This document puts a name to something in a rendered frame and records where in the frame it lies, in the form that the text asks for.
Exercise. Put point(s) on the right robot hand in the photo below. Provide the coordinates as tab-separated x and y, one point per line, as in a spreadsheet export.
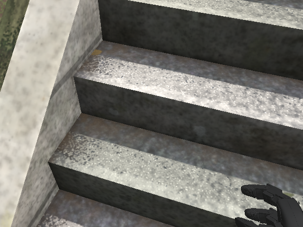
288	212

